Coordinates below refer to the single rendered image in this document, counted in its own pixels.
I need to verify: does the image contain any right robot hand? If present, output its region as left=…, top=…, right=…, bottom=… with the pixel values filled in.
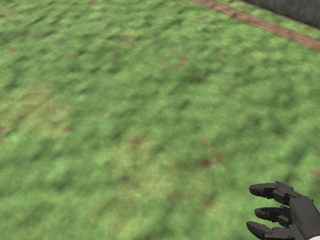
left=246, top=181, right=320, bottom=240

